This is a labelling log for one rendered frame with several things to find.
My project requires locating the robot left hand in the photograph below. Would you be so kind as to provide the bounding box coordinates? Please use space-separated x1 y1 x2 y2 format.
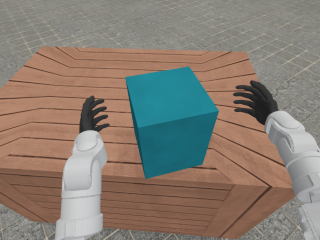
79 95 110 133

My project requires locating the robot right hand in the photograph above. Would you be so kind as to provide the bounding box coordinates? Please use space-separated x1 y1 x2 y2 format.
233 80 279 125

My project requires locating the robot right forearm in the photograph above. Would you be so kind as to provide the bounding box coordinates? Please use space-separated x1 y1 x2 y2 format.
264 110 320 203

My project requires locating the robot left forearm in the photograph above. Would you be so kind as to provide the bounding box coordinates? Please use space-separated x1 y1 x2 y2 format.
54 130 108 240

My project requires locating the pedestal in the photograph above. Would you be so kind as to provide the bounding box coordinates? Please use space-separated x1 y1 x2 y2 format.
0 46 296 239

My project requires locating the carton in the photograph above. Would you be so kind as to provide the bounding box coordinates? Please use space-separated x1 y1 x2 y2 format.
125 66 219 179

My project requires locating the robot right upper arm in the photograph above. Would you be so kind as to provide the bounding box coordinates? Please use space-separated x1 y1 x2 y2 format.
297 202 320 240

